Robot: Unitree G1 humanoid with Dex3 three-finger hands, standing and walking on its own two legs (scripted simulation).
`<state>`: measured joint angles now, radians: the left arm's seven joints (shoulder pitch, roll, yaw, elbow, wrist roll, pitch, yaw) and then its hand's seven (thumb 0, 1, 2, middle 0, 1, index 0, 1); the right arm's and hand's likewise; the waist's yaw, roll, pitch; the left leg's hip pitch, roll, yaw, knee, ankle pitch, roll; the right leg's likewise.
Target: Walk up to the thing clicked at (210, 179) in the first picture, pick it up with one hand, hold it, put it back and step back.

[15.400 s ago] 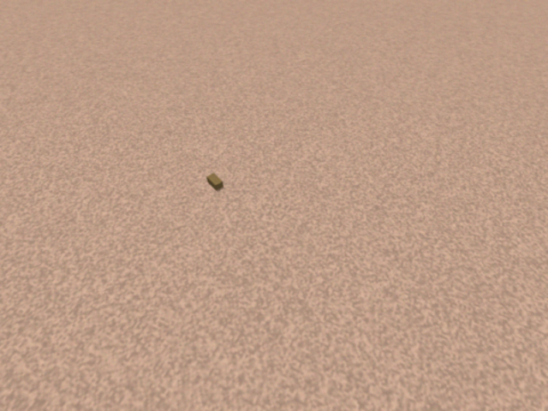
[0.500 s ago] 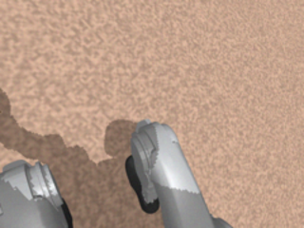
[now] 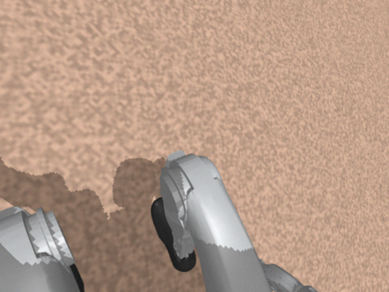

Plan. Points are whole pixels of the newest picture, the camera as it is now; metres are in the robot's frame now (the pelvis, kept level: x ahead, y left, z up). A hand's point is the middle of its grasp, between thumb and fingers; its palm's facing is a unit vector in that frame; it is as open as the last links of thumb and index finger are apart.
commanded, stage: close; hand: left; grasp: from above
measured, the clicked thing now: out of the picture +0.46 +0.29 -0.28
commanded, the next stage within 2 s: settle in 1.52 s
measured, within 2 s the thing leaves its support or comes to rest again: leaves its support in 1.92 s
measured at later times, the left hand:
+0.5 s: hand out of the picture +0.45 +0.30 -0.24, palm faces -0.42 -0.16 -0.90, open 9.8 cm
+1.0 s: hand out of the picture +0.44 +0.29 -0.24, palm faces -0.43 -0.15 -0.89, open 7.7 cm
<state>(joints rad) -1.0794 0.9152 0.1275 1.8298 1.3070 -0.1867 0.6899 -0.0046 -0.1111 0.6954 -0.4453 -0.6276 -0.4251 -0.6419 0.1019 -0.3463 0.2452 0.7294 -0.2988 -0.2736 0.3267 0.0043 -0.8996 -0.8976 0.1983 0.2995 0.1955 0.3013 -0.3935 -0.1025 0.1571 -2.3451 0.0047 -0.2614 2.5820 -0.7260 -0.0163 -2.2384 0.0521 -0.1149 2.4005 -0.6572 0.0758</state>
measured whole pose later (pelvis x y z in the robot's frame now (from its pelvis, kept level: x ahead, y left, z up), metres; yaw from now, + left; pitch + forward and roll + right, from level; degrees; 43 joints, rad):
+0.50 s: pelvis +0.00 +0.00 +0.01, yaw -1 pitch +26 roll -15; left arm -1.08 0.95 0.12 1.81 1.27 -0.17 0.69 0.00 0.14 0.47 -0.63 -0.49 -0.63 -0.48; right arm 0.11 -0.35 0.28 0.71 -0.28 -0.30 0.34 0.00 -0.90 -0.90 0.20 0.30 0.20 0.30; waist -0.40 -0.12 0.18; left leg -2.33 0.01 -0.28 2.58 -0.73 -0.01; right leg -2.22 0.06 -0.13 2.38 -0.65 0.08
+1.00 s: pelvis -0.01 +0.00 +0.01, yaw -1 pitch +26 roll -15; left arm -1.07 0.95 0.11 1.82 1.27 -0.18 0.70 0.00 0.39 0.25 -0.82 -0.36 -0.85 -0.32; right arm 0.11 -0.36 0.29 0.69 -0.28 -0.29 0.33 0.00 -0.90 -0.90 0.20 0.30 0.20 0.30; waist -0.41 -0.13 0.20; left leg -2.32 0.01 -0.28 2.56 -0.72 -0.01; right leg -2.21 0.06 -0.13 2.35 -0.63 0.08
